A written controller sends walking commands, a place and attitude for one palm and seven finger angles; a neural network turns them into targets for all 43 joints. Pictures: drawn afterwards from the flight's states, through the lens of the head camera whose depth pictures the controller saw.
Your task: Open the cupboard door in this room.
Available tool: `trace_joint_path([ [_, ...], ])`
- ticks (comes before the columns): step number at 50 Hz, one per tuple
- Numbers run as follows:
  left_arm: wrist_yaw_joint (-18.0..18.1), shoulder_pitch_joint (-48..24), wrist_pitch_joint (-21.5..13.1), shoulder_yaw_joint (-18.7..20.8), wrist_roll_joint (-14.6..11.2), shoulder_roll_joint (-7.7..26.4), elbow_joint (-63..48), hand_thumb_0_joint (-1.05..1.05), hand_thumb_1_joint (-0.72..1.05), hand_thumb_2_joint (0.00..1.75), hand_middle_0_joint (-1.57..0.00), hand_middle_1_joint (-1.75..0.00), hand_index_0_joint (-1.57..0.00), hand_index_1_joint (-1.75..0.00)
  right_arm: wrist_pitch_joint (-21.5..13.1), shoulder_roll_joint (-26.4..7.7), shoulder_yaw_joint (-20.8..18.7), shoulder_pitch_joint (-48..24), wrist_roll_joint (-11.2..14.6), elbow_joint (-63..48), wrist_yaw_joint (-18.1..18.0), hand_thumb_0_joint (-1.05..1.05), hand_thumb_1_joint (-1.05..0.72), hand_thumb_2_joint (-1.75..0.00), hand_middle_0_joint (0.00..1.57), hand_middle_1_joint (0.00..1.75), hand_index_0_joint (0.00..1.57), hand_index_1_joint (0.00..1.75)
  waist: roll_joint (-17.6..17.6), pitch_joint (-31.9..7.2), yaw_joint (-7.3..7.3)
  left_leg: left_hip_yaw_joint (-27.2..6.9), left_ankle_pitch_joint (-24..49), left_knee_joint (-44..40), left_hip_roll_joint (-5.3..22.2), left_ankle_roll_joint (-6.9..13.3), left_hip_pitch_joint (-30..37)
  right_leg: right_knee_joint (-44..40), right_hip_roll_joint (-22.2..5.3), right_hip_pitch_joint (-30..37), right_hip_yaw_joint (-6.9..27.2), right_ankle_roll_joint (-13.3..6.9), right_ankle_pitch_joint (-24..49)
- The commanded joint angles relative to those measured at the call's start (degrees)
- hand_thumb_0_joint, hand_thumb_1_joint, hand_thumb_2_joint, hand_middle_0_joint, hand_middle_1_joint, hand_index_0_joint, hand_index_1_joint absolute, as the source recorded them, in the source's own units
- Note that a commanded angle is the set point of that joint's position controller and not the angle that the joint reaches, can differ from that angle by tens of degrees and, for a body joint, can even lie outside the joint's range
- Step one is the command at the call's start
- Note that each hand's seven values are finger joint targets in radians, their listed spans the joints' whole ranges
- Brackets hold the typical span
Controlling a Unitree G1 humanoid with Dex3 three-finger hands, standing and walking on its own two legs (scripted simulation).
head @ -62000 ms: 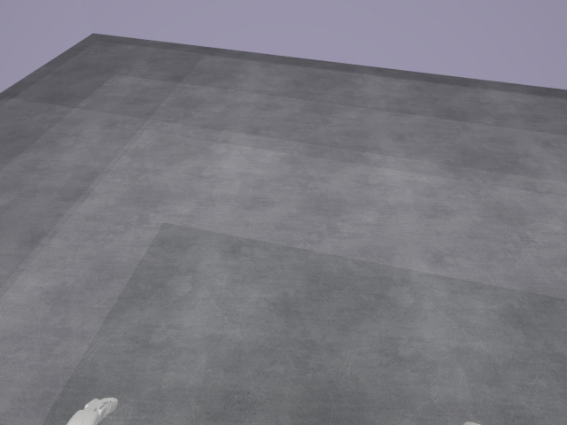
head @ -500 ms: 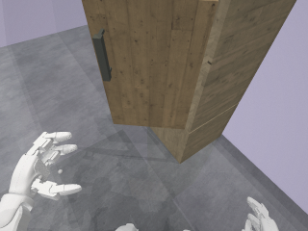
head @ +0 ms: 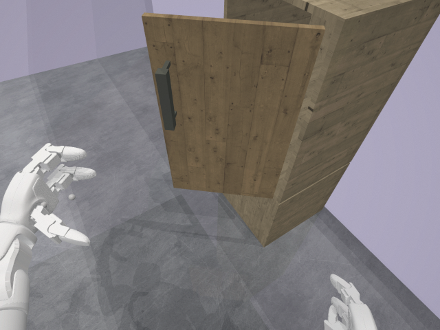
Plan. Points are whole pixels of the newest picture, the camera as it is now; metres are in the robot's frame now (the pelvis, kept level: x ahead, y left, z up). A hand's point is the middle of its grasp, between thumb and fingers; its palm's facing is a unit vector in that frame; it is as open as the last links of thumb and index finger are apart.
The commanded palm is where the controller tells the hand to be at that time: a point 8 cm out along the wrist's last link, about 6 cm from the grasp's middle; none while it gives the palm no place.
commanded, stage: raise the hand with hooked fingers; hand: left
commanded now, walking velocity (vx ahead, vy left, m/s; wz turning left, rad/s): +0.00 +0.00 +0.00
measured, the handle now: (168, 96) +0.60 +0.19 +0.09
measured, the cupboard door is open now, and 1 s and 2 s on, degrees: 51 51 51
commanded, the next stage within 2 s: move the hooked fingers beside the handle in 0.54 s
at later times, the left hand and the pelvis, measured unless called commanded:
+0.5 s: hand (83, 192) +0.29 +0.26 +0.11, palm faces +0.01 -1.00 -0.04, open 14.0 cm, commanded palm +0.26 +0.31 +0.11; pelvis +0.00 -0.01 +0.01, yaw -1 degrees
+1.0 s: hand (100, 163) +0.35 +0.25 +0.12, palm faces -0.01 -1.00 -0.02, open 14.0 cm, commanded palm +0.33 +0.31 +0.11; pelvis +0.00 -0.03 +0.00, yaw -1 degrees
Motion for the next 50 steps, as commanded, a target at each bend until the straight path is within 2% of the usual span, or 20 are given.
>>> trace_joint_path([
  [1, -2.27, -16.66, -0.82, 4.85, -1.52, 15.74, -7.51, 0.0, -0.5, 0.3, -0.3, -1.2, -0.3, -1.2, -2.87, -9.33, -3.9, -3.06, 0.43, -8.18, -1.2, 0.0, -0.9, -0.9, 0.2, 0.3, 0.2, 0.3, 5.15, -11.05, -1.32, -4.22, 14.36, -9.49, 0.72, -1.73, 9.46, -5.41, 1.85, 2.07, 1.34, -1.79, 10.72],
  [3, -2.91, -16.17, 0.33, 4.98, -1.43, 15.85, -5.91, 0.0, -0.5, 0.3, -0.3, -1.2, -0.3, -1.2, -2.77, -9.43, -4.07, -2.66, 0.46, -8.34, -1.19, 0.0, -0.9, -0.9, 0.2, 0.3, 0.2, 0.3, 4.49, -11.74, -1.07, -4.4, 16.09, -9.75, 0.74, -1.78, 10.16, -5.51, 1.81, 2.37, 1.02, -1.78, 11.71],
  [6, -3.51, -13.35, 1.12, 4.86, -2.01, 14.67, -3.53, 0.0, -0.5, 0.3, -0.3, -1.2, -0.3, -1.2, -2.56, -9.54, -4.13, -2.61, 0.38, -8.99, -0.59, 0.0, -0.9, -0.9, 0.2, 0.3, 0.2, 0.3, 0.78, -10.48, -0.49, -4.19, 16.01, -9.98, 0.55, -1.67, 8.86, -5.86, 1.99, 2.83, 1.03, -1.78, 12.22],
  [10, -2.66, -14.4, -0.63, 6.86, -2.29, 16.71, -6.65, 0.0, -0.5, 0.3, -0.3, -1.2, -0.3, -1.2, -2.33, -9.64, -4.41, -2.46, -0.03, -9.51, 0.11, 0.0, -0.9, -0.9, 0.2, 0.3, 0.2, 0.3, 1.03, -11.92, 0.1, -3.54, 17.18, -9.44, 0.33, -1.65, 9.04, -5.57, 2.02, 3.97, 1.56, -1.97, 13.6],
  [12, -1.92, -15.55, -1.83, 6.9, -1.96, 16.77, -8.56, 0.0, -0.5, 0.3, -0.3, -1.2, -0.3, -1.2, -2.32, -9.39, -4.52, -2.45, 0.0, -9.49, 0.21, 0.0, -0.9, -0.9, 0.2, 0.3, 0.2, 0.3, 4.01, -12.72, -0.15, -3.23, 16.52, -9.68, 0.37, -1.66, 10.11, -5.68, 2.0, 3.22, 1.73, -1.89, 12.76],
  [19, -0.37, -16.24, -3.31, 6.72, -0.96, 16.49, -9.34, 0.0, -0.5, 0.3, -0.3, -1.2, -0.3, -1.2, -2.3, -9.11, -4.51, -2.16, -0.08, -8.74, -0.36, 0.0, -0.9, -0.9, 0.2, 0.3, 0.2, 0.3, 5.58, -12.1, -0.9, -2.81, 14.29, -10.03, 0.34, -1.25, 10.1, -6.44, 1.85, 3.26, 2.16, -1.66, 11.56],
  [20, -0.57, -16.3, -2.97, 6.64, -1.09, 16.65, -8.61, 0.0, -0.5, 0.3, -0.3, -1.2, -0.3, -1.2, -2.12, -9.22, -4.45, -2.07, -0.07, -8.62, -0.46, 0.0, -0.9, -0.9, 0.2, 0.3, 0.2, 0.3, 3.83, -11.15, -1.04, -2.78, 13.68, -9.92, 0.41, -1.11, 9.72, -6.79, 1.98, 3.64, 2.39, -1.76, 11.29],
  [23, -1.33, -15.94, -2.33, 6.31, -1.19, 16.24, -7.79, 0.0, -0.5, 0.3, -0.3, -1.2, -0.3, -1.2, -2.17, -9.16, -4.42, -2.65, 0.08, -8.67, -0.74, 0.0, -0.9, -0.9, 0.2, 0.3, 0.2, 0.3, 5.22, -11.9, -0.89, -2.47, 13.72, -9.93, 0.19, -1.0, 9.61, -6.93, 1.69, 4.11, 2.61, -1.6, 11.94],
  [26, -1.95, -15.49, -1.83, 5.75, -1.77, 15.54, -6.55, 0.0, -0.5, 0.3, -0.3, -1.2, -0.3, -1.2, -2.14, -9.12, -4.33, -2.74, 0.25, -8.79, -0.75, 0.0, -0.9, -0.9, 0.2, 0.3, 0.2, 0.3, 2.48, -10.99, -1.08, -2.23, 14.01, -9.55, 0.15, -0.85, 8.74, -7.03, 1.73, 4.52, 2.76, -1.44, 12.95],
  [32, -1.85, -16.56, -2.41, 5.93, -1.73, 15.89, -6.24, 0.0, -0.5, 0.3, -0.3, -1.2, -0.3, -1.2, -2.14, -9.11, -4.35, -2.74, 0.19, -8.66, -0.81, 0.0, -0.9, -0.9, 0.2, 0.3, 0.2, 0.3, 2.03, -11.4, -1.04, -2.01, 13.33, -9.25, -0.08, -0.72, 8.35, -7.04, 1.53, 4.41, 3.19, -1.26, 12.65],
  [34, -1.54, -20.33, -2.63, 4.82, -1.34, 15.63, -4.96, 0.0, -0.5, 0.3, -0.3, -1.2, -0.3, -1.2, -2.0, -9.19, -4.29, -2.66, 0.32, -8.12, -1.06, 0.0, -0.9, -0.9, 0.2, 0.3, 0.2, 0.3, 1.84, -10.62, -2.09, -1.8, 11.65, -8.9, -0.11, -0.65, 7.67, -7.32, 1.43, 3.02, 3.53, -0.93, 11.09],
  [35, -1.37, -23.44, -2.61, 5.1, -1.36, 16.65, -3.53, 0.0, -0.5, 0.3, -0.3, -1.2, -0.3, -1.2, -1.71, -9.39, -4.12, -2.4, 0.25, -7.68, -1.22, 0.0, -0.9, -0.9, 0.2, 0.3, 0.2, 0.3, 0.07, -9.11, -2.59, -1.81, 10.4, -8.55, -0.09, -0.6, 6.49, -7.65, 1.44, 2.71, 4.06, -0.93, 9.76],
  [37, -1.1, -26.65, -2.91, 7.46, -0.54, 19.93, 1.15, 0.0, -0.5, 0.3, -0.3, -1.2, -0.3, -1.2, -1.32, -9.68, -4.18, -1.98, 0.35, -6.66, -1.52, 0.0, -0.9, -0.9, 0.2, 0.3, 0.2, 0.3, -0.33, -8.29, -2.98, -1.81, 8.48, -8.35, -0.08, -0.6, 4.57, -8.05, 1.12, 2.16, 4.83, -0.71, 7.21],
  [39, -1.33, -31.57, -3.59, 5.3, 0.34, 19.11, 2.76, 0.0, -0.5, 0.3, -0.3, -1.2, -0.3, -1.2, -1.22, -9.61, -4.1, -1.73, 0.39, -6.27, -1.77, 0.0, -0.9, -0.9, 0.2, 0.3, 0.2, 0.3, 1.34, -9.45, -3.76, -1.69, 7.9, -8.04, -0.16, -0.54, 4.83, -7.9, 0.81, 1.66, 5.18, -0.66, 6.48],
  [44, -2.77, -37.09, -5.4, 6.14, 1.28, 22.6, 8.63, 0.0, -0.5, 0.3, -0.3, -1.2, -0.3, -1.2, -0.64, -9.89, -4.1, -0.43, 0.29, -5.24, -1.65, 0.0, -0.9, -0.9, 0.2, 0.3, 0.2, 0.3, 3.94, -14.81, -3.43, -1.43, 10.26, -6.33, -0.32, -0.51, 4.25, -6.6, 0.39, 4.25, 6.6, -0.81, 9.59],
  [45, -3.25, -36.85, -5.36, 6.4, 0.8, 22.85, 9.98, 0.0, -0.5, 0.3, -0.3, -1.2, -0.3, -1.2, -0.42, -10.06, -4.04, -0.19, 0.22, -5.56, -1.47, 0.0, -0.9, -0.9, 0.2, 0.3, 0.2, 0.3, 3.43, -15.37, -3.04, -1.38, 10.97, -5.74, -0.32, -0.52, 3.67, -6.13, 0.55, 4.9, 6.91, -0.99, 10.51],
  [46, -3.75, -37.92, -5.5, 5.85, 0.74, 22.59, 10.84, 0.0, -0.5, 0.3, -0.3, -1.2, -0.3, -1.2, -0.27, -10.11, -4.19, 0.12, 0.33, -5.29, -1.36, 0.0, -0.9, -0.9, 0.2, 0.3, 0.2, 0.3, 2.71, -16.73, -3.53, -1.17, 11.77, -5.39, -0.19, -0.42, 3.52, -5.81, 0.42, 5.22, 7.11, -0.71, 12.14],
  [47, -4.01, -36.15, -5.43, 7.84, 0.88, 24.42, 13.54, 0.0, -0.5, 0.3, -0.3, -1.2, -0.3, -1.2, 0.05, -10.41, -4.48, 0.88, 0.25, -5.07, -1.29, 0.0, -0.9, -0.9, 0.2, 0.3, 0.2, 0.3, 1.75, -16.95, -2.93, -1.08, 12.58, -5.25, -0.11, -0.43, 2.94, -5.46, 0.47, 5.64, 6.86, -0.68, 13.58],
  [48, -4.46, -36.12, -5.42, 6.86, 0.79, 23.43, 14.04, 0.0, -0.5, 0.3, -0.3, -1.2, -0.3, -1.2, 0.24, -10.44, -4.42, 1.0, 0.3, -5.4, -1.08, 0.0, -0.9, -0.9, 0.2, 0.3, 0.2, 0.3, 2.48, -16.85, -2.93, -0.87, 13.13, -5.27, -0.22, -0.4, 2.68, -5.18, 0.44, 5.44, 6.83, -0.64, 14.84],
  [50, -4.95, -36.27, -5.01, 8.2, 0.34, 24.91, 17.14, 0.0, -0.5, 0.3, -0.3, -1.2, -0.3, -1.2, 0.81, -10.82, -4.43, 1.55, 0.24, -5.78, -0.7, 0.0, -0.9, -0.9, 0.2, 0.3, 0.2, 0.3, 0.69, -16.19, -2.24, -1.01, 13.91, -5.12, -0.21, -0.51, 0.81, -4.45, 0.61, 6.18, 6.59, -0.9, 16.0],
])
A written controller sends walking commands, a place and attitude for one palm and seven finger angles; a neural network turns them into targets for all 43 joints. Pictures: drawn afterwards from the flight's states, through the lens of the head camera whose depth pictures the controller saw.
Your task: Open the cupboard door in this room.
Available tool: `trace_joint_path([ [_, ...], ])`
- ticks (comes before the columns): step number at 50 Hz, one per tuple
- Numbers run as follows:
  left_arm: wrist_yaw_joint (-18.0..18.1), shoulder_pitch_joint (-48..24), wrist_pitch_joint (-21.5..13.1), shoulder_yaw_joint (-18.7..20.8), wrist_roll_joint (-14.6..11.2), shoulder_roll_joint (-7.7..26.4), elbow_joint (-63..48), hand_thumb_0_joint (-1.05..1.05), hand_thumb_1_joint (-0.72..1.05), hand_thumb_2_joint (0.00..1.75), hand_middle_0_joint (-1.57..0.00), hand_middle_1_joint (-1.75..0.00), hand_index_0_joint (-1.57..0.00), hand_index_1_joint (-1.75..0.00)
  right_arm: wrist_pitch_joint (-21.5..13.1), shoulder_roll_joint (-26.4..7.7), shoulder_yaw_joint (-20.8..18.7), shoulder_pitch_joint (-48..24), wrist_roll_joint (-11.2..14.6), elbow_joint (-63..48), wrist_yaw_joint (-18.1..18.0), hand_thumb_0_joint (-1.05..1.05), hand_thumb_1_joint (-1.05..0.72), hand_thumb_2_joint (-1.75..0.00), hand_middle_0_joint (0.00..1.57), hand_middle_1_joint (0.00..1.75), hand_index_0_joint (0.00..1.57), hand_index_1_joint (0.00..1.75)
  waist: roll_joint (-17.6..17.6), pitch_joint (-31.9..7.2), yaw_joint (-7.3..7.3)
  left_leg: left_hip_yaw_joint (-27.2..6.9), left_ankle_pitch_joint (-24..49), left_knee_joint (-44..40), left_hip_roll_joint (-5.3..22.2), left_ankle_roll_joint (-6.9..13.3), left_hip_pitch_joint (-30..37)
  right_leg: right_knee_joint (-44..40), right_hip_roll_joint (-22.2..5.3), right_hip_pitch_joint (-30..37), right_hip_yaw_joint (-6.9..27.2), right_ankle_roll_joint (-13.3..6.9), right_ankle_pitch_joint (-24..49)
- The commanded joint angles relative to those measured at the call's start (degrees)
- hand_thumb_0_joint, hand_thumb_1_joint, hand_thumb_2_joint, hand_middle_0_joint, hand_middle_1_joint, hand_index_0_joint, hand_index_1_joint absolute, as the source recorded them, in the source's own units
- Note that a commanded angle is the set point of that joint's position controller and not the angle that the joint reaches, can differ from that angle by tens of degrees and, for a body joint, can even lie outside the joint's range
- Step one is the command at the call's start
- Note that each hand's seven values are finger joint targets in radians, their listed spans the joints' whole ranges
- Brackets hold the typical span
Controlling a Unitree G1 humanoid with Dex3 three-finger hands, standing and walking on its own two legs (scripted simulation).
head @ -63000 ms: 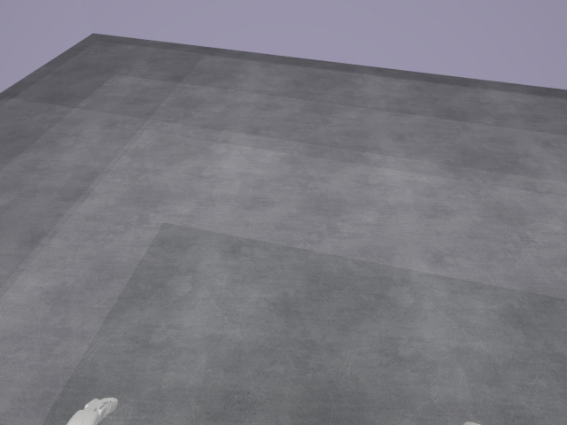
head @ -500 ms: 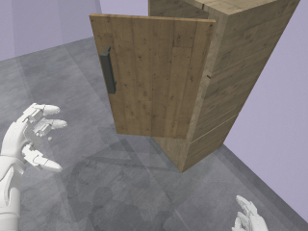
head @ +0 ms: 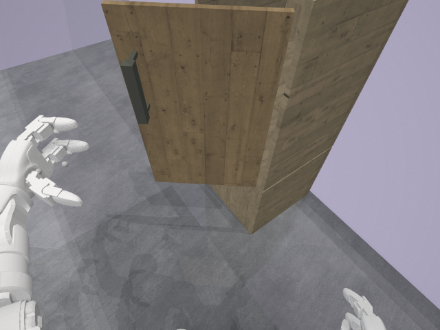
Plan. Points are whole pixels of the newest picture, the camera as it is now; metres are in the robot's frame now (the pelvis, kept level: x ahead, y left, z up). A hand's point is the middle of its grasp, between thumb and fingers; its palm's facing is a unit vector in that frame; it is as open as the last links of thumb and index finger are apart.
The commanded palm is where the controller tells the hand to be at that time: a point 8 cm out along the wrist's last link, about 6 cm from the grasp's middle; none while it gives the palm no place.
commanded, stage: move the hooked fingers beside the handle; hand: left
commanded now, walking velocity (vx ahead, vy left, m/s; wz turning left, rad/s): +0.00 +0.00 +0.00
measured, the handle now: (139, 89) +0.60 +0.22 +0.09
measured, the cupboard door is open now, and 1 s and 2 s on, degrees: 51 51 51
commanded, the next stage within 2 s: none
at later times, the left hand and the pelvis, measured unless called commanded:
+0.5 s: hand (83, 133) +0.44 +0.29 +0.11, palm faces -0.04 -1.00 +0.01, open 14.0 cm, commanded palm +0.42 +0.34 +0.10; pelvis +0.01 +0.03 -0.01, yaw -1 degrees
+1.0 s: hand (101, 110) +0.51 +0.28 +0.10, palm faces -0.03 -1.00 +0.00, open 14.0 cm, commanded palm +0.50 +0.33 +0.10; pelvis +0.01 +0.03 -0.01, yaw -2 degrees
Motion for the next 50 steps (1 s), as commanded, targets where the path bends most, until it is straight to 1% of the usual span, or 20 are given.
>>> trace_joint_path([
  [1, -1.44, -16.73, -3.3, 6.17, -1.83, 19.61, -5.26, 0.0, -0.5, 0.3, -0.3, -1.2, -0.3, -1.2, -1.78, -8.68, -3.54, 0.96, -0.05, -7.91, 0.06, 0.0, -0.9, -0.9, 0.2, 0.3, 0.2, 0.3, 0.84, -16.08, 0.41, -0.62, 12.43, -4.22, -1.69, 1.41, 2.82, -4.74, -0.94, 8.87, 6.55, 1.23, 15.64],
  [5, -1.08, -20.96, -4.2, 5.45, -1.25, 19.95, -5.24, 0.0, -0.5, 0.3, -0.3, -1.2, -0.3, -1.2, -0.73, -8.98, -3.89, 2.32, -0.13, -8.52, 0.55, 0.0, -0.9, -0.9, 0.2, 0.3, 0.2, 0.3, 1.59, -16.12, -0.08, -0.55, 13.16, -4.17, -1.63, 1.5, 2.74, -3.88, -0.44, 7.33, 5.91, 1.05, 15.97],
  [8, -0.31, -25.5, -6.19, 4.77, -0.35, 19.99, -5.87, 0.0, -0.5, 0.3, -0.3, -1.2, -0.3, -1.2, -0.17, -9.1, -4.42, 4.09, -0.27, -7.78, 0.67, 0.0, -0.9, -0.9, 0.2, 0.3, 0.2, 0.3, 3.5, -18.63, -1.09, -0.81, 13.46, -3.95, -1.4, 1.58, 5.06, -3.54, 0.03, 5.41, 5.32, 1.03, 15.37],
  [10, -0.12, -27.67, -7.05, 4.62, -0.56, 20.11, -4.72, 0.0, -0.5, 0.3, -0.3, -1.2, -0.3, -1.2, 0.36, -9.35, -4.43, 4.99, -0.35, -7.45, 0.6, 0.0, -0.9, -0.9, 0.2, 0.3, 0.2, 0.3, 1.23, -18.51, -1.88, -1.05, 13.66, -3.61, -1.21, 1.77, 4.97, -3.31, 0.45, 4.64, 5.01, 0.94, 15.2],
  [11, 0.0, -29.05, -7.47, 5.53, -0.13, 21.45, -3.79, 0.0, -0.5, 0.3, -0.3, -1.2, -0.3, -1.2, 0.66, -9.49, -4.58, 5.4, -0.4, -6.87, 0.52, 0.0, -0.9, -0.9, 0.2, 0.3, 0.2, 0.3, 2.53, -19.17, -1.89, -1.22, 13.39, -3.72, -1.1, 1.66, 5.12, -3.2, 0.37, 4.24, 5.03, 0.99, 14.86],
  [14, 0.2, -33.02, -7.56, 2.67, 1.09, 19.46, -0.16, 0.0, -0.5, 0.3, -0.3, -1.2, -0.3, -1.2, 1.29, -9.49, -4.34, 6.11, -0.47, -5.98, 0.51, 0.0, -0.9, -0.9, 0.2, 0.3, 0.2, 0.3, 4.85, -18.2, -3.0, -1.73, 11.71, -3.95, -1.07, 1.56, 5.69, -3.2, 0.43, 1.13, 4.36, 0.84, 12.09],
  [17, 0.57, -36.83, -7.55, 3.51, 2.29, 22.21, 2.43, 0.0, -0.5, 0.3, -0.3, -1.2, -0.3, -1.2, 2.1, -9.8, -4.34, 7.19, -0.65, -5.18, 0.55, 0.0, -0.9, -0.9, 0.2, 0.3, 0.2, 0.3, 6.17, -19.69, -3.21, -2.13, 12.76, -3.47, -0.84, 1.42, 5.95, -2.76, 0.48, 0.48, 4.15, 0.69, 12.37],
  [20, 1.15, -36.26, -8.35, 3.97, 2.6, 22.34, 2.7, 0.0, -0.5, 0.3, -0.3, -1.2, -0.3, -1.2, 2.76, -9.97, -4.5, 8.52, -1.1, -5.47, 0.99, 0.0, -0.9, -0.9, 0.2, 0.3, 0.2, 0.3, 6.15, -23.52, -2.48, -2.99, 18.57, -2.77, -0.52, 0.91, 8.81, -1.42, 1.0, 0.49, 3.37, 0.27, 15.55],
  [21, 1.27, -37.07, -8.65, 3.42, 2.98, 22.15, 2.12, 0.0, -0.5, 0.3, -0.3, -1.2, -0.3, -1.2, 3.03, -9.86, -4.46, 8.54, -1.06, -5.49, 1.18, 0.0, -0.9, -0.9, 0.2, 0.3, 0.2, 0.3, 8.07, -24.3, -2.62, -3.02, 19.91, -2.67, -0.3, 0.63, 10.06, -1.29, 0.95, -0.34, 3.29, 0.38, 16.07],
  [25, 1.76, -38.0, -8.51, 4.03, 2.69, 22.22, 7.07, 0.0, -0.5, 0.3, -0.3, -1.2, -0.3, -1.2, 4.42, -10.21, -4.43, 9.61, -1.29, -5.11, 1.57, 0.0, -0.9, -0.9, 0.2, 0.3, 0.2, 0.3, 4.04, -21.51, -3.43, -3.06, 20.16, -2.27, 0.03, 0.71, 7.86, -1.13, 1.34, -1.68, 2.77, 0.48, 15.96],
  [27, 1.68, -38.82, -8.22, 3.48, 3.25, 21.86, 8.8, 0.0, -0.5, 0.3, -0.3, -1.2, -0.3, -1.2, 5.03, -10.3, -4.57, 10.13, -1.32, -5.24, 1.82, 0.0, -0.9, -0.9, 0.2, 0.3, 0.2, 0.3, 3.9, -21.48, -3.52, -3.24, 20.1, -2.45, 0.09, 0.6, 7.37, -0.94, 1.2, -2.11, 2.62, 0.66, 15.78],
  [35, 2.86, -47.33, -10.45, 1.56, 4.72, 21.12, 9.37, 0.0, -0.5, 0.3, -0.3, -1.2, -0.3, -1.2, 7.17, -10.51, -4.78, 12.52, -2.0, -4.06, 2.15, 0.0, -0.9, -0.9, 0.2, 0.3, 0.2, 0.3, 6.93, -23.39, -5.64, -4.61, 24.42, -0.76, 0.94, -0.35, 11.53, -0.02, 1.59, -7.8, 2.16, 0.58, 13.96],
  [37, 3.24, -49.94, -10.91, 2.59, 5.42, 23.09, 10.26, 0.0, -0.5, 0.3, -0.3, -1.2, -0.3, -1.2, 7.66, -10.73, -4.94, 13.09, -2.13, -3.21, 2.16, 0.0, -0.9, -0.9, 0.2, 0.3, 0.2, 0.3, 7.24, -24.32, -5.99, -5.13, 24.09, -0.55, 1.12, -0.49, 11.94, -0.03, 1.63, -8.3, 2.14, 0.68, 13.48],
  [39, 3.47, -50.84, -10.88, 1.2, 5.83, 21.61, 11.09, 0.0, -0.5, 0.3, -0.3, -1.2, -0.3, -1.2, 7.93, -10.54, -4.81, 13.38, -2.24, -2.96, 2.25, 0.0, -0.9, -0.9, 0.2, 0.3, 0.2, 0.3, 8.51, -24.97, -6.43, -5.15, 23.62, -0.36, 1.08, -0.47, 12.42, -0.1, 1.56, -9.02, 2.2, 0.75, 12.95],
  [41, 3.87, -53.32, -10.74, 1.45, 6.64, 23.11, 12.6, 0.0, -0.5, 0.3, -0.3, -1.2, -0.3, -1.2, 8.39, -10.78, -4.66, 14.07, -2.38, -2.12, 2.15, 0.0, -0.9, -0.9, 0.2, 0.3, 0.2, 0.3, 9.57, -25.05, -6.93, -5.56, 24.18, -0.03, 1.28, -0.71, 12.31, 0.17, 1.56, -10.33, 2.1, 0.72, 12.59],
  [43, 4.55, -53.04, -10.02, 2.13, 7.23, 24.46, 15.81, 0.0, -0.5, 0.3, -0.3, -1.2, -0.3, -1.2, 8.88, -11.03, -4.54, 14.56, -2.4, -1.86, 2.18, 0.0, -0.9, -0.9, 0.2, 0.3, 0.2, 0.3, 6.7, -23.3, -7.29, -5.28, 21.01, -0.05, 1.08, -0.02, 9.21, 0.0, 1.56, -9.85, 2.18, 0.85, 12.17],
  [45, 4.99, -55.36, -9.64, 1.02, 7.75, 23.85, 17.63, 0.0, -0.5, 0.3, -0.3, -1.2, -0.3, -1.2, 9.21, -11.01, -4.3, 14.97, -2.49, -1.84, 2.05, 0.0, -0.9, -0.9, 0.2, 0.3, 0.2, 0.3, 7.1, -22.29, -8.14, -5.22, 20.22, 0.13, 0.93, 0.17, 8.19, 0.14, 1.54, -10.49, 2.15, 0.75, 11.81],
  [46, 5.27, -56.83, -9.67, 1.58, 8.59, 25.84, 17.51, 0.0, -0.5, 0.3, -0.3, -1.2, -0.3, -1.2, 9.44, -11.27, -4.24, 15.36, -2.52, -1.7, 2.09, 0.0, -0.9, -0.9, 0.2, 0.3, 0.2, 0.3, 8.67, -23.18, -8.01, -5.43, 19.76, 0.24, 0.98, -0.03, 8.18, 0.33, 1.49, -11.04, 2.32, 0.84, 11.2],
  [47, 5.5, -56.98, -9.6, 1.17, 8.85, 25.38, 18.2, 0.0, -0.5, 0.3, -0.3, -1.2, -0.3, -1.2, 9.54, -11.19, -4.2, 15.65, -2.6, -1.72, 2.22, 0.0, -0.9, -0.9, 0.2, 0.3, 0.2, 0.3, 9.1, -23.67, -8.38, -5.44, 19.52, 0.4, 0.99, 0.0, 8.58, 0.32, 1.53, -11.57, 2.29, 0.87, 10.99],
  [50, 5.89, -59.22, -10.33, 2.76, 8.95, 27.89, 18.4, 0.0, -0.5, 0.3, -0.3, -1.2, -0.3, -1.2, 9.97, -11.43, -4.03, 16.89, -3.01, -1.71, 2.17, 0.0, -0.9, -0.9, 0.2, 0.3, 0.2, 0.3, 7.88, -26.05, -8.63, -5.34, 21.79, 1.53, 0.94, 0.28, 7.93, 1.05, 1.78, -10.03, 2.52, 0.84, 13.22],
])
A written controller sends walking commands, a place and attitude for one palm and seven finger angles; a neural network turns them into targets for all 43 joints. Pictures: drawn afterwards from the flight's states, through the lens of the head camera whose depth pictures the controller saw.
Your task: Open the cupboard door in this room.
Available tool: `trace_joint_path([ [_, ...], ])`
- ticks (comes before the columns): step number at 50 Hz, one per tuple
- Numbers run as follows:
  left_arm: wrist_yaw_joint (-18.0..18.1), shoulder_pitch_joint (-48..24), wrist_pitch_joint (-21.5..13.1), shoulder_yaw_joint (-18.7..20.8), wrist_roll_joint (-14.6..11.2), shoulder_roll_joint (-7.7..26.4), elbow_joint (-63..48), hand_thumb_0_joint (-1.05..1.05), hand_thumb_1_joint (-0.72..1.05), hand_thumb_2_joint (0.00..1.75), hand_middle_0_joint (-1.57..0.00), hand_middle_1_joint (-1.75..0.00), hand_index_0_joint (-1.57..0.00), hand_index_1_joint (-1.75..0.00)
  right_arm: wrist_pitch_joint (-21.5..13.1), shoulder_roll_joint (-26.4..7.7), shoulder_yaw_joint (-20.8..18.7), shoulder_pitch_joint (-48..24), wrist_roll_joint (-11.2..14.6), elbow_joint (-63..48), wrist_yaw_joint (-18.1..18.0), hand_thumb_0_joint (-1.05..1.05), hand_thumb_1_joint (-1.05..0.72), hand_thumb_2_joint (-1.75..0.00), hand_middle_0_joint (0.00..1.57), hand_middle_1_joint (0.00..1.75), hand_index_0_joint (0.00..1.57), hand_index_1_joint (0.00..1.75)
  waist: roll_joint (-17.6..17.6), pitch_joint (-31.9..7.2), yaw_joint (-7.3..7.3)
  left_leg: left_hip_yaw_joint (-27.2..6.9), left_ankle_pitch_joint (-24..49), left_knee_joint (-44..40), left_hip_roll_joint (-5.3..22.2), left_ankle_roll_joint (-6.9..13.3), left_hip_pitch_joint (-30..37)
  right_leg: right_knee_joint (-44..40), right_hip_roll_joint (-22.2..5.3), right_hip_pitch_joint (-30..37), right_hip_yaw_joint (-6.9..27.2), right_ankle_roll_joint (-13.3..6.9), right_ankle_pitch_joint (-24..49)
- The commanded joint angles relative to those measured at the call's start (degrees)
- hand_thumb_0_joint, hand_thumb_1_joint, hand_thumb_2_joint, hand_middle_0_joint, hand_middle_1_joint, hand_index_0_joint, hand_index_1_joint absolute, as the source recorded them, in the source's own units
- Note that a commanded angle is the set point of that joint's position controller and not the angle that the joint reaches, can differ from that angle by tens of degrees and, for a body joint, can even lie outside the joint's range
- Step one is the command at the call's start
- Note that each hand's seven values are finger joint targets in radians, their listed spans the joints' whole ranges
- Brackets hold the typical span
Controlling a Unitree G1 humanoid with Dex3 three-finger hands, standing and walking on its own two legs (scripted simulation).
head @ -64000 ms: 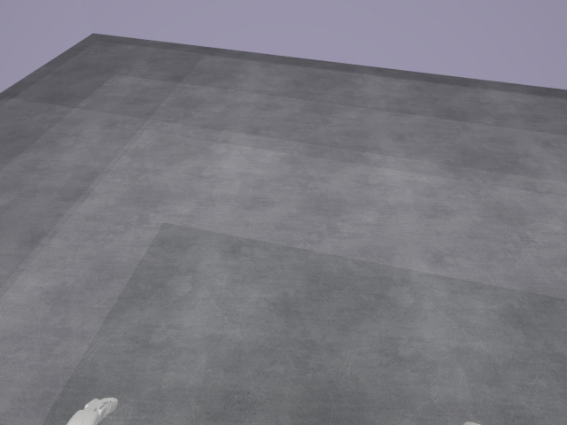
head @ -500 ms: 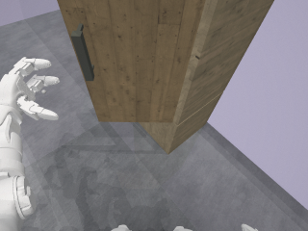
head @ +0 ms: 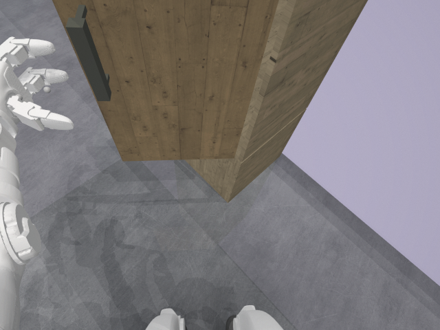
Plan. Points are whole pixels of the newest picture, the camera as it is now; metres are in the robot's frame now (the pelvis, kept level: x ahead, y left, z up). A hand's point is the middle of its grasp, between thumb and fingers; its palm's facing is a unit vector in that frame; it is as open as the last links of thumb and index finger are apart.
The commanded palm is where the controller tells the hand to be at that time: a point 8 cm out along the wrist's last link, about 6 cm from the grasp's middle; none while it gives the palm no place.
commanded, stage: move the hooked fingers beside the handle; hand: left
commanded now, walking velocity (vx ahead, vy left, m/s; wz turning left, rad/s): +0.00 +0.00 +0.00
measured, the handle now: (93, 56) +0.58 +0.20 +0.11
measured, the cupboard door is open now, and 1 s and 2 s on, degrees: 51 51 51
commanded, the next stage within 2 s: slide the fingers in behind the handle in 1.04 s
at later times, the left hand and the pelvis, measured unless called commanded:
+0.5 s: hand (51, 74) +0.53 +0.26 +0.11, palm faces +0.01 -1.00 +0.00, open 14.0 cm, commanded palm +0.52 +0.30 +0.11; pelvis +0.02 -0.01 +0.00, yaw -2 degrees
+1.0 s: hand (55, 74) +0.53 +0.25 +0.11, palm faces +0.02 -1.00 +0.00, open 14.0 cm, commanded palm +0.51 +0.29 +0.11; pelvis +0.01 +0.00 -0.01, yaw -1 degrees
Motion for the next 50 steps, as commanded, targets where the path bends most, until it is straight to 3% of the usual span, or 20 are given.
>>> trace_joint_path([
  [1, 0.33, -27.56, -4.62, 3.62, -0.76, 19.75, -10.91, 0.0, -0.5, 0.3, -0.3, -1.2, -0.3, -1.2, -0.4, -11.6, -3.97, 10.08, -0.5, -2.9, -0.83, 0.0, -0.9, -0.9, 0.2, 0.3, 0.2, 0.3, 8.37, -25.61, -1.03, -6.18, 24.71, -4.58, 1.31, -2.15, 21.91, -2.57, 2.19, 3.11, 1.54, -1.32, 14.43],
  [8, 0.02, -31.29, -2.76, 3.39, 1.4, 23.07, -6.16, 0.0, -0.5, 0.3, -0.3, -1.2, -0.3, -1.2, 1.31, -11.86, -3.38, 12.4, -0.7, -2.77, -0.82, 0.0, -0.9, -0.9, 0.2, 0.3, 0.2, 0.3, 9.61, -24.68, -2.89, -5.2, 23.29, -3.19, 1.02, -1.12, 16.93, -2.61, 2.23, 3.48, 2.36, -0.85, 16.04],
  [10, 0.16, -32.2, -2.75, 4.38, 1.72, 24.76, -6.31, 0.0, -0.5, 0.3, -0.3, -1.2, -0.3, -1.2, 1.69, -11.9, -3.32, 13.33, -0.91, -2.95, -0.92, 0.0, -0.9, -0.9, 0.2, 0.3, 0.2, 0.3, 9.23, -26.18, -2.86, -5.22, 25.08, -2.54, 1.01, -1.01, 16.92, -2.16, 2.41, 4.43, 2.39, -0.97, 17.63],
  [11, 0.28, -33.43, -3.06, 5.14, 1.98, 26.28, -7.79, 0.0, -0.5, 0.3, -0.3, -1.2, -0.3, -1.2, 1.95, -11.92, -3.39, 13.7, -1.02, -2.83, -0.88, 0.0, -0.9, -0.9, 0.2, 0.3, 0.2, 0.3, 10.91, -27.98, -2.88, -5.15, 26.67, -2.32, 1.21, -1.14, 18.04, -2.13, 2.41, 4.61, 2.51, -0.79, 18.91],
  [12, 0.01, -32.41, -2.88, 4.38, 2.08, 25.12, -6.92, 0.0, -0.5, 0.3, -0.3, -1.2, -0.3, -1.2, 2.08, -11.76, -3.37, 13.97, -1.0, -2.9, -0.69, 0.0, -0.9, -0.9, 0.2, 0.3, 0.2, 0.3, 11.98, -28.54, -2.85, -4.9, 27.26, -2.0, 1.12, -1.21, 18.4, -2.07, 2.55, 4.38, 2.51, -0.84, 19.26],
  [15, -0.84, -28.24, -3.05, 7.17, 1.31, 27.57, -6.63, 0.0, -0.5, 0.3, -0.3, -1.2, -0.3, -1.2, 2.67, -11.93, -3.48, 14.75, -1.22, -3.37, -0.56, 0.0, -0.9, -0.9, 0.2, 0.3, 0.2, 0.3, 9.33, -29.71, -1.74, -4.64, 29.41, -1.71, 1.14, -1.05, 17.07, -1.62, 2.86, 7.67, 2.46, -1.06, 22.46],
  [17, -1.7, -25.34, -2.75, 7.68, 1.13, 27.83, -7.8, 0.0, -0.5, 0.3, -0.3, -1.2, -0.3, -1.2, 3.17, -11.8, -3.68, 14.48, -1.14, -4.01, -0.27, 0.0, -0.9, -0.9, 0.2, 0.3, 0.2, 0.3, 10.8, -31.11, -0.74, -3.73, 30.55, -1.75, 1.11, -1.02, 17.08, -1.71, 2.83, 9.31, 2.8, -0.81, 24.92],
  [18, -1.97, -23.22, -2.34, 8.48, 1.26, 28.87, -7.26, 0.0, -0.5, 0.3, -0.3, -1.2, -0.3, -1.2, 3.4, -11.83, -3.69, 14.48, -1.04, -4.39, -0.18, 0.0, -0.9, -0.9, 0.2, 0.3, 0.2, 0.3, 9.65, -30.57, -0.01, -3.56, 30.16, -1.8, 0.95, -0.87, 15.73, -1.61, 2.86, 10.2, 2.71, -0.86, 25.19],
  [20, -2.38, -23.96, -2.14, 6.61, 0.75, 26.15, -8.52, 0.0, -0.5, 0.3, -0.3, -1.2, -0.3, -1.2, 3.97, -11.4, -3.63, 14.23, -0.93, -4.71, -0.08, 0.0, -0.9, -0.9, 0.2, 0.3, 0.2, 0.3, 11.36, -28.47, -0.57, -3.43, 30.69, -2.09, 0.92, -0.85, 16.34, -1.75, 3.0, 8.98, 2.37, -1.06, 25.27],
  [22, -2.45, -22.9, -2.16, 8.41, 0.58, 27.92, -9.58, 0.0, -0.5, 0.3, -0.3, -1.2, -0.3, -1.2, 4.28, -11.77, -4.07, 14.29, -0.99, -4.84, 0.15, 0.0, -0.9, -0.9, 0.2, 0.3, 0.2, 0.3, 10.88, -28.96, -0.19, -3.47, 30.52, -1.9, 1.08, -0.76, 17.27, -2.14, 3.18, 8.51, 2.39, -0.9, 24.65],
  [24, -2.27, -23.81, -2.63, 8.62, 0.07, 27.92, -11.08, 0.0, -0.5, 0.3, -0.3, -1.2, -0.3, -1.2, 4.38, -11.71, -4.15, 14.13, -0.91, -4.95, 0.08, 0.0, -0.9, -0.9, 0.2, 0.3, 0.2, 0.3, 9.5, -28.76, -0.8, -3.36, 29.91, -1.99, 1.07, -0.49, 16.78, -2.27, 3.21, 9.05, 2.63, -0.7, 25.05],
  [25, -2.34, -25.99, -3.4, 7.49, -0.62, 26.21, -12.6, 0.0, -0.5, 0.3, -0.3, -1.2, -0.3, -1.2, 4.43, -11.48, -4.03, 13.98, -0.88, -4.79, 0.1, 0.0, -0.9, -0.9, 0.2, 0.3, 0.2, 0.3, 11.1, -28.2, -1.45, -3.5, 30.54, -2.01, 1.12, -0.59, 18.06, -2.31, 3.36, 7.94, 2.5, -0.9, 24.98],
  [29, -2.1, -25.71, -4.58, 6.77, -0.53, 24.58, -14.2, 0.0, -0.5, 0.3, -0.3, -1.2, -0.3, -1.2, 4.58, -11.38, -4.43, 13.6, -0.95, -3.9, 0.38, 0.0, -0.9, -0.9, 0.2, 0.3, 0.2, 0.3, 13.7, -29.51, -1.4, -4.4, 33.5, -1.47, 1.53, -1.21, 22.84, -2.41, 3.47, 4.98, 2.03, -0.97, 23.3],
  [31, -2.34, -26.88, -4.48, 4.62, -0.89, 21.76, -14.0, 0.0, -0.5, 0.3, -0.3, -1.2, -0.3, -1.2, 4.74, -11.17, -4.34, 13.31, -0.95, -3.18, 0.38, 0.0, -0.9, -0.9, 0.2, 0.3, 0.2, 0.3, 14.98, -28.94, -2.0, -5.09, 35.62, -1.25, 1.9, -1.69, 25.35, -2.52, 3.48, 2.31, 1.55, -1.0, 22.18],
  [35, -2.34, -25.25, -2.54, 1.55, -1.62, 16.63, -11.33, 0.0, -0.5, 0.3, -0.3, -1.2, -0.3, -1.2, 4.54, -10.97, -4.26, 12.93, -0.9, -3.22, 0.45, 0.0, -0.9, -0.9, 0.2, 0.3, 0.2, 0.3, 13.28, -26.29, -2.23, -5.63, 35.71, -1.62, 1.89, -1.69, 25.17, -2.75, 3.44, 0.97, 0.96, -1.22, 20.62],
  [36, -2.05, -25.06, -2.18, 2.42, -1.28, 18.13, -10.87, 0.0, -0.5, 0.3, -0.3, -1.2, -0.3, -1.2, 4.61, -11.13, -4.28, 12.72, -0.92, -3.04, 0.38, 0.0, -0.9, -0.9, 0.2, 0.3, 0.2, 0.3, 12.9, -26.51, -2.13, -5.73, 35.84, -1.56, 2.05, -1.84, 25.02, -2.6, 3.27, 0.82, 0.94, -1.06, 20.81],
  [39, -0.71, -26.98, -1.6, 0.69, -0.79, 16.29, -9.17, 0.0, -0.5, 0.3, -0.3, -1.2, -0.3, -1.2, 4.36, -10.97, -3.94, 12.06, -0.88, -3.46, 0.46, 0.0, -0.9, -0.9, 0.2, 0.3, 0.2, 0.3, 9.96, -22.88, -3.14, -5.53, 29.55, -1.97, 1.67, -1.45, 20.87, -2.62, 3.08, 0.21, 0.88, -0.9, 18.3],
  [40, 0.05, -28.15, -2.21, 2.28, -0.79, 18.32, -9.62, 0.0, -0.5, 0.3, -0.3, -1.2, -0.3, -1.2, 4.23, -11.17, -3.79, 12.19, -0.92, -3.46, 0.22, 0.0, -0.9, -0.9, 0.2, 0.3, 0.2, 0.3, 9.03, -22.72, -2.92, -5.84, 29.61, -2.03, 1.52, -1.38, 20.09, -2.23, 3.05, 1.1, 0.93, -1.18, 18.64],
  [46, 2.65, -30.84, -6.0, 5.61, 0.78, 22.76, -13.71, 0.0, -0.5, 0.3, -0.3, -1.2, -0.3, -1.2, 3.63, -11.1, -3.94, 12.08, -1.35, -3.72, 0.57, 0.0, -0.9, -0.9, 0.2, 0.3, 0.2, 0.3, 13.76, -31.3, -1.64, -6.65, 34.41, -0.75, 1.87, -2.84, 25.11, -0.63, 3.11, 1.4, 1.3, -1.19, 19.13],
  [50, 1.89, -29.95, -4.97, 2.63, 0.78, 19.16, -10.76, 0.0, -0.5, 0.3, -0.3, -1.2, -0.3, -1.2, 3.68, -10.85, -3.65, 11.99, -1.04, -3.67, 0.55, 0.0, -0.9, -0.9, 0.2, 0.3, 0.2, 0.3, 12.56, -28.31, -2.48, -6.59, 32.82, -1.24, 1.79, -2.45, 23.52, -1.15, 3.1, 1.13, 1.01, -1.11, 18.5],
])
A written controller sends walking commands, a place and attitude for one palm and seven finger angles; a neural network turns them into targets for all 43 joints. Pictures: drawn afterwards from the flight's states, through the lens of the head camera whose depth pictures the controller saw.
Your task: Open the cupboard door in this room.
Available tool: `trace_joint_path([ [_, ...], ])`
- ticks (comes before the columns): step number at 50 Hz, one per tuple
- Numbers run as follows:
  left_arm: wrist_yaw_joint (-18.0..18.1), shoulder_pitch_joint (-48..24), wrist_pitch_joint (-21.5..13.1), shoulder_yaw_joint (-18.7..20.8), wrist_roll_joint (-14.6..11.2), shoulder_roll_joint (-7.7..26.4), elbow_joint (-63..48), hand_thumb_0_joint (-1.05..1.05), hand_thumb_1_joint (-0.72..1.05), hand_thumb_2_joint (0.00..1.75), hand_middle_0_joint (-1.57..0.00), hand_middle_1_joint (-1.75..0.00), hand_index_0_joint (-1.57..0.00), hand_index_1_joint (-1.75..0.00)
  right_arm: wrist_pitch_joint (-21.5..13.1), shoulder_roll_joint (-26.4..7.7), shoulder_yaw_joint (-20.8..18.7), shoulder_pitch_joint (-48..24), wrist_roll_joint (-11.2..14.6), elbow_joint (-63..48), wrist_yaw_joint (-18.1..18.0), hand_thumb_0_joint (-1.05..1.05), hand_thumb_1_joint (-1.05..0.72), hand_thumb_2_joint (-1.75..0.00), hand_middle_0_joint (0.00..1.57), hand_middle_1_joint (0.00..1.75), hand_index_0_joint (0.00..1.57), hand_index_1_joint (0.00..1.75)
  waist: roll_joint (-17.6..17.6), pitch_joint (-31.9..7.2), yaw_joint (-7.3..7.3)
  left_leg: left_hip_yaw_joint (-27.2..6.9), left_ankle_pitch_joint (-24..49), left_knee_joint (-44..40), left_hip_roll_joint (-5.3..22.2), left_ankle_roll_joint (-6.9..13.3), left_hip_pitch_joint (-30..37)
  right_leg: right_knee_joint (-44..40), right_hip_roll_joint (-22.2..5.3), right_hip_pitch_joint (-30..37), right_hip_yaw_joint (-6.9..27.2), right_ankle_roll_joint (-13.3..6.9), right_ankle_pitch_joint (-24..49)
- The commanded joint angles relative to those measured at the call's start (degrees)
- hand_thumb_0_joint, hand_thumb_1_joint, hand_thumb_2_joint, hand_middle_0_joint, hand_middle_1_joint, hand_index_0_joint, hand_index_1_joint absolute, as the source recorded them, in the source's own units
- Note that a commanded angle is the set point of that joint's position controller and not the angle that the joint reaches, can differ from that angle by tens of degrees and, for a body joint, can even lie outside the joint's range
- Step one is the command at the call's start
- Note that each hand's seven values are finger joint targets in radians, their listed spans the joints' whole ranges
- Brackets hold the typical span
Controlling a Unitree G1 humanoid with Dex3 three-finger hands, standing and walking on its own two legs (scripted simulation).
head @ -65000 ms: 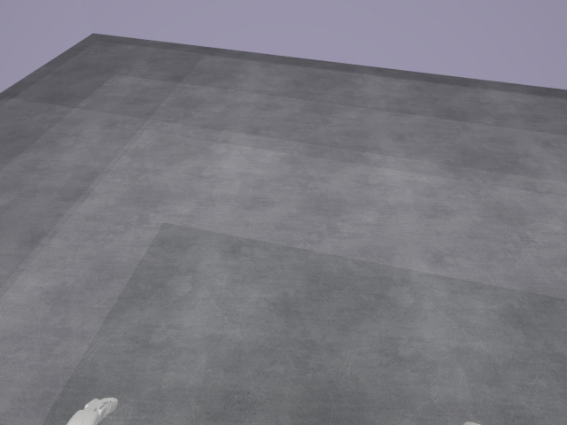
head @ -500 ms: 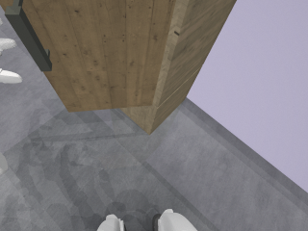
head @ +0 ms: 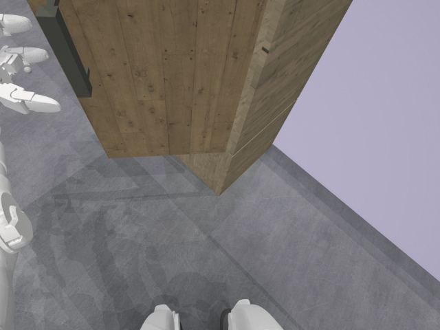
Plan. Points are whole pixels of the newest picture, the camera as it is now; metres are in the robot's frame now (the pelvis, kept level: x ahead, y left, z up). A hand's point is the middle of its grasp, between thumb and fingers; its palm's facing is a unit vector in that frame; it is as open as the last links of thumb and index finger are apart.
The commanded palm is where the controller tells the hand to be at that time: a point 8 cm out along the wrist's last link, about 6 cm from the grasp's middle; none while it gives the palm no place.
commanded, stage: move the hooked fingers beside the handle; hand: left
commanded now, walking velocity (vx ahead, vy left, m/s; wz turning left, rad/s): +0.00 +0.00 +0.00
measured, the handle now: (70, 49) +0.57 +0.21 +0.11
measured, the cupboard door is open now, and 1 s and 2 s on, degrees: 51 51 52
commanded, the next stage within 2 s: slide the fingers in behind the handle in 0.04 s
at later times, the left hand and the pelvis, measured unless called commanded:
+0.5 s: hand (51, 72) +0.51 +0.23 +0.12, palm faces +0.02 -1.00 -0.02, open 14.0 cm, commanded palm +0.50 +0.27 +0.11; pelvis -0.01 -0.01 +0.00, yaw +0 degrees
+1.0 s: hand (72, 72) +0.52 +0.20 +0.11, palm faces +0.03 -1.00 +0.00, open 14.0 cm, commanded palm +0.50 +0.25 +0.11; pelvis +0.00 -0.02 +0.00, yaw +0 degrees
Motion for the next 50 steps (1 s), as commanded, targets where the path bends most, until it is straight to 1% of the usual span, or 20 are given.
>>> trace_joint_path([
  [1, -0.62, -25.22, -3.46, 0.61, -1.15, 16.98, -11.45, 0.0, -0.5, 0.3, -0.3, -1.2, -0.3, -1.2, -0.37, -11.89, -4.35, 12.51, -0.2, -1.09, -0.85, 0.0, -0.9, -0.9, 0.2, 0.3, 0.2, 0.3, 12.6, -28.19, -0.18, -6.13, 34.88, -4.13, 0.77, -2.42, 28.39, -2.46, 1.86, 4.28, 1.13, -0.89, 19.03],
  [4, -1.13, -23.53, -1.88, -0.18, -1.29, 16.43, -8.77, 0.0, -0.5, 0.3, -0.3, -1.2, -0.3, -1.2, -0.15, -12.12, -4.1, 12.67, -0.09, -1.38, -0.97, 0.0, -0.9, -0.9, 0.2, 0.3, 0.2, 0.3, 9.25, -24.38, -0.65, -5.9, 29.6, -5.02, 0.62, -1.82, 24.68, -3.05, 1.91, 4.37, 0.97, -0.92, 17.11],
  [6, -1.25, -23.76, -2.36, 0.41, -1.8, 16.53, -10.7, 0.0, -0.5, 0.3, -0.3, -1.2, -0.3, -1.2, -0.35, -12.16, -4.21, 12.91, -0.27, -1.48, -1.02, 0.0, -0.9, -0.9, 0.2, 0.3, 0.2, 0.3, 10.44, -25.86, -0.05, -5.95, 30.15, -5.29, 0.64, -1.91, 25.72, -3.05, 1.89, 4.79, 1.0, -1.02, 17.07],
  [9, -1.09, -24.09, -3.11, -0.55, -2.59, 14.36, -12.07, 0.0, -0.5, 0.3, -0.3, -1.2, -0.3, -1.2, -0.53, -11.95, -4.38, 13.1, -0.28, -1.36, -0.78, 0.0, -0.9, -0.9, 0.2, 0.3, 0.2, 0.3, 9.04, -25.54, -0.55, -5.56, 28.27, -5.41, 0.56, -1.54, 25.27, -3.47, 2.05, 5.18, 1.12, -0.98, 16.75],
  [11, -0.63, -24.2, -4.01, 0.45, -2.8, 15.02, -12.83, 0.0, -0.5, 0.3, -0.3, -1.2, -0.3, -1.2, -0.62, -12.03, -4.55, 13.26, -0.36, -1.06, -0.78, 0.0, -0.9, -0.9, 0.2, 0.3, 0.2, 0.3, 9.23, -25.96, -0.19, -5.75, 28.03, -5.43, 0.53, -1.6, 25.46, -3.26, 2.07, 5.15, 1.15, -1.12, 16.42],
  [16, 1.07, -25.91, -3.26, -0.87, -1.79, 14.1, -9.86, 0.0, -0.5, 0.3, -0.3, -1.2, -0.3, -1.2, -1.08, -12.08, -4.35, 13.01, -0.16, -0.62, -0.89, 0.0, -0.9, -0.9, 0.2, 0.3, 0.2, 0.3, 9.28, -21.23, -1.19, -5.5, 20.42, -6.29, 0.15, -1.07, 21.61, -4.06, 1.67, 3.4, 1.52, -1.06, 11.85],
  [18, 2.14, -27.38, -3.4, 0.18, -0.95, 16.04, -10.92, 0.0, -0.5, 0.3, -0.3, -1.2, -0.3, -1.2, -1.42, -12.12, -4.35, 13.26, -0.37, -0.6, -0.88, 0.0, -0.9, -0.9, 0.2, 0.3, 0.2, 0.3, 10.44, -22.73, -0.8, -5.63, 20.2, -6.1, 0.06, -1.08, 21.63, -3.83, 1.57, 3.9, 1.76, -1.12, 11.69],
  [22, 3.43, -29.12, -5.08, -0.51, -0.65, 14.66, -14.16, 0.0, -0.5, 0.3, -0.3, -1.2, -0.3, -1.2, -1.88, -11.74, -4.49, 13.49, -0.64, -0.46, -0.5, 0.0, -0.9, -0.9, 0.2, 0.3, 0.2, 0.3, 12.62, -27.24, -0.93, -6.14, 25.0, -5.25, 0.28, -1.69, 26.03, -3.04, 1.73, 3.68, 1.58, -1.15, 14.03],
  [24, 3.46, -28.16, -4.86, -1.08, -1.08, 13.27, -13.18, 0.0, -0.5, 0.3, -0.3, -1.2, -0.3, -1.2, -1.97, -11.67, -4.46, 13.26, -0.58, -0.47, -0.37, 0.0, -0.9, -0.9, 0.2, 0.3, 0.2, 0.3, 11.02, -26.58, -1.18, -5.59, 24.35, -5.16, 0.21, -1.43, 24.79, -3.2, 1.75, 4.65, 1.67, -1.02, 14.63],
  [26, 3.43, -26.82, -4.6, 0.3, -1.25, 14.42, -12.48, 0.0, -0.5, 0.3, -0.3, -1.2, -0.3, -1.2, -1.9, -11.81, -4.66, 13.39, -0.51, -0.59, -0.38, 0.0, -0.9, -0.9, 0.2, 0.3, 0.2, 0.3, 9.91, -27.69, -0.62, -5.21, 25.14, -5.03, 0.12, -1.2, 24.28, -3.09, 1.78, 6.38, 1.92, -0.9, 16.22],
  [30, 3.77, -25.89, -2.6, -2.27, -0.88, 11.15, -9.45, 0.0, -0.5, 0.3, -0.3, -1.2, -0.3, -1.2, -1.75, -11.49, -4.31, 13.37, -0.32, -0.69, -0.41, 0.0, -0.9, -0.9, 0.2, 0.3, 0.2, 0.3, 8.35, -22.85, -1.32, -4.85, 23.2, -5.51, -0.16, -0.8, 21.15, -3.48, 1.62, 5.91, 1.75, -0.93, 15.87],
  [33, 4.47, -26.31, -2.86, -0.44, -0.65, 13.66, -11.79, 0.0, -0.5, 0.3, -0.3, -1.2, -0.3, -1.2, -1.85, -11.63, -4.52, 13.57, -0.47, -0.91, -0.28, 0.0, -0.9, -0.9, 0.2, 0.3, 0.2, 0.3, 8.44, -25.48, -0.71, -4.31, 24.46, -5.16, -0.2, -0.72, 21.26, -3.35, 1.55, 7.76, 2.24, -0.75, 17.8],
  [36, 4.66, -26.06, -4.13, -1.05, -1.23, 11.7, -13.24, 0.0, -0.5, 0.3, -0.3, -1.2, -0.3, -1.2, -1.92, -11.14, -4.56, 13.59, -0.54, -0.98, -0.02, 0.0, -0.9, -0.9, 0.2, 0.3, 0.2, 0.3, 8.58, -27.59, -0.75, -4.1, 27.14, -4.67, -0.27, -0.74, 22.6, -2.89, 1.73, 8.89, 2.45, -0.76, 20.59],
  [38, 4.61, -26.02, -4.7, -0.64, -1.35, 11.83, -13.95, 0.0, -0.5, 0.3, -0.3, -1.2, -0.3, -1.2, -1.85, -11.12, -4.76, 13.62, -0.54, -0.78, 0.12, 0.0, -0.9, -0.9, 0.2, 0.3, 0.2, 0.3, 8.63, -27.6, -0.49, -4.18, 27.2, -4.56, -0.24, -0.83, 22.9, -2.81, 1.79, 9.05, 2.44, -0.77, 20.65],
  [40, 4.57, -24.86, -4.71, -1.75, -1.87, 9.35, -13.95, 0.0, -0.5, 0.3, -0.3, -1.2, -0.3, -1.2, -1.8, -10.97, -4.84, 13.57, -0.55, -0.81, 0.2, 0.0, -0.9, -0.9, 0.2, 0.3, 0.2, 0.3, 8.24, -27.34, -0.7, -4.28, 29.03, -4.5, -0.16, -0.8, 23.94, -2.7, 1.81, 8.65, 2.14, -0.94, 21.52],
  [41, 4.56, -25.34, -4.56, -2.4, -1.72, 8.78, -14.28, 0.0, -0.5, 0.3, -0.3, -1.2, -0.3, -1.2, -1.78, -10.84, -4.92, 13.24, -0.52, -0.59, 0.29, 0.0, -0.9, -0.9, 0.2, 0.3, 0.2, 0.3, 10.18, -27.58, -0.63, -4.17, 29.38, -4.54, -0.09, -0.99, 24.76, -2.76, 1.78, 7.94, 2.2, -0.79, 21.57],
  [45, 5.09, -24.24, -3.31, -1.03, -1.93, 10.09, -12.43, 0.0, -0.5, 0.3, -0.3, -1.2, -0.3, -1.2, -1.57, -10.95, -4.71, 13.27, -0.41, -0.66, 0.23, 0.0, -0.9, -0.9, 0.2, 0.3, 0.2, 0.3, 6.99, -24.68, -0.39, -3.58, 26.36, -4.92, -0.56, -0.44, 20.49, -3.17, 1.63, 10.36, 2.47, -0.84, 21.64],
  [46, 5.26, -25.03, -2.99, -2.16, -1.61, 9.12, -11.95, 0.0, -0.5, 0.3, -0.3, -1.2, -0.3, -1.2, -1.59, -10.82, -4.72, 13.09, -0.29, -0.72, 0.23, 0.0, -0.9, -0.9, 0.2, 0.3, 0.2, 0.3, 6.69, -24.62, -0.98, -3.5, 25.64, -5.09, -0.61, -0.41, 20.24, -3.27, 1.57, 10.06, 2.58, -0.59, 21.48],
  [47, 5.67, -25.42, -3.08, -0.48, -1.37, 11.18, -12.29, 0.0, -0.5, 0.3, -0.3, -1.2, -0.3, -1.2, -1.67, -10.89, -4.78, 13.26, -0.35, -0.73, 0.19, 0.0, -0.9, -0.9, 0.2, 0.3, 0.2, 0.3, 6.9, -24.65, -0.52, -3.38, 25.45, -4.96, -0.64, -0.35, 19.52, -3.25, 1.49, 10.7, 2.78, -0.59, 21.7],
  [50, 6.59, -27.38, -4.66, -1.48, -1.16, 9.82, -16.32, 0.0, -0.5, 0.3, -0.3, -1.2, -0.3, -1.2, -1.97, -10.48, -4.87, 13.32, -0.64, -0.89, 0.28, 0.0, -0.9, -0.9, 0.2, 0.3, 0.2, 0.3, 8.18, -27.67, -0.69, -3.55, 28.22, -4.53, -0.75, -0.44, 21.81, -2.58, 1.5, 11.54, 2.86, -0.76, 23.83],
])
